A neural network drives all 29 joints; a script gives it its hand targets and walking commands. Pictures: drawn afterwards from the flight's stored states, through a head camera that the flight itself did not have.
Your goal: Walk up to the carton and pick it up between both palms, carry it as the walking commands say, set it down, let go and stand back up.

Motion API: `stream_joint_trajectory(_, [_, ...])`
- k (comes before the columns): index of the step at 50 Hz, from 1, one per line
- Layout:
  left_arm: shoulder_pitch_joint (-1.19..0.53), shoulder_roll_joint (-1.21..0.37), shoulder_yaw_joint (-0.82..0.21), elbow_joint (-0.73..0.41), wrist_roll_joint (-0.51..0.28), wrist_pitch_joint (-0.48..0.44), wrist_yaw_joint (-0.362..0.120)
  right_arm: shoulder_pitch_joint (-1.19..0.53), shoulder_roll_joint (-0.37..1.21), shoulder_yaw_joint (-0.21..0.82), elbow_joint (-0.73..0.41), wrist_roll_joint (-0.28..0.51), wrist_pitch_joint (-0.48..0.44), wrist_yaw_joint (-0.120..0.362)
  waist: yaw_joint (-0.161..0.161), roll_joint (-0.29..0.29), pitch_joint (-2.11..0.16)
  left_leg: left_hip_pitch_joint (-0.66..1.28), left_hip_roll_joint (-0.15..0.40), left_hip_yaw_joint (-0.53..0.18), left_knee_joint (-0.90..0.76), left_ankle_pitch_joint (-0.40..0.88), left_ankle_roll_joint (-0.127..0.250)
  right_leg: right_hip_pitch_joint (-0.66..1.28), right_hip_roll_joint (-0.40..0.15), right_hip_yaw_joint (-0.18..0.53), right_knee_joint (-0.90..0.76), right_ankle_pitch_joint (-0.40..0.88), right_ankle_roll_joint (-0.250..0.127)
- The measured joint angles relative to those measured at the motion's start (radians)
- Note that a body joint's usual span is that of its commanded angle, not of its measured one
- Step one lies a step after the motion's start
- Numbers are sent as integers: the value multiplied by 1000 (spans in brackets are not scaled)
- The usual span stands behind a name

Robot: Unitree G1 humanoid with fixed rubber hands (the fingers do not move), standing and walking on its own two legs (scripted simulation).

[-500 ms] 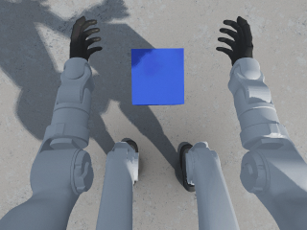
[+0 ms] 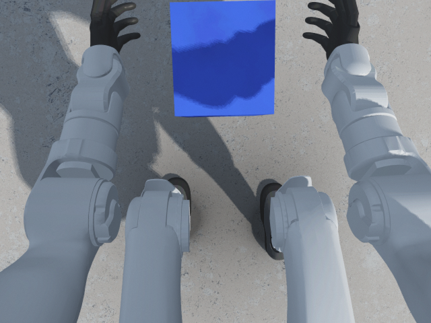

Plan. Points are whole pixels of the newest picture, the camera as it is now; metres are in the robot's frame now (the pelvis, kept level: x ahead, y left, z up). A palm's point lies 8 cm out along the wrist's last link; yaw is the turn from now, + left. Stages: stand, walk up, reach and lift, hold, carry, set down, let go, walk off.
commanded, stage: reach and lift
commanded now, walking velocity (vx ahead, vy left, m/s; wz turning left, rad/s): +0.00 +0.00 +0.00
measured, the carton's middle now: (221, 72) +0.50 +0.01 -0.31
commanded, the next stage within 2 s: none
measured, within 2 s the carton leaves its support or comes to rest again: leaves its support in 1.70 s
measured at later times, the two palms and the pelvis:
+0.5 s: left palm (121, 51) +0.52 +0.19 -0.23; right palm (320, 53) +0.52 -0.16 -0.23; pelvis +0.00 +0.00 -0.05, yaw +0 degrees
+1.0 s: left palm (143, 51) +0.53 +0.15 -0.23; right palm (302, 51) +0.52 -0.12 -0.23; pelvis -0.01 +0.00 -0.05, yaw -1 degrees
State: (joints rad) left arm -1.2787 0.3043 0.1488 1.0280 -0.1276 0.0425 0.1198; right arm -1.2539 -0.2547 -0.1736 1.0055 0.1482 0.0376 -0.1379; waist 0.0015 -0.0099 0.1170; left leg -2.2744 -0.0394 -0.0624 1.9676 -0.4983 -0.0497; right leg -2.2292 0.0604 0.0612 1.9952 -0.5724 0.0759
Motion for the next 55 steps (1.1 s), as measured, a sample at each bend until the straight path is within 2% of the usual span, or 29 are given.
stream_joint_trajectory(12, [-83, 47, -62, 95, -73, -37, 0, -97, -27, 83, 85, 73, -33, -2, 1, 0, 155, -42, 8, 0, 137, -14, -5, -46, 12, -2, 137, -11, 3])
stream_joint_trajectory(18, [-110, 59, -75, 129, -110, -49, -4, -111, -37, 118, 92, 87, -38, -9, -1, 14, 205, -31, 12, 7, 180, -29, -4, -36, 4, -2, 185, -28, -1])
stream_joint_trajectory(39, [-147, 44, -93, 161, -113, -58, -7, -150, -7, 115, 116, 70, -34, -13, 5, 1, 197, -36, 22, 2, 174, -17, -7, -48, 1, -13, 176, -6, -12])
stream_joint_trajectory(55, [-190, -27, -65, 158, -39, -60, 18, -198, 47, 101, 131, 20, -45, -33, 11, 1, 235, -13, 17, -2, 173, -27, -9, -24, 10, -11, 171, -12, -6])
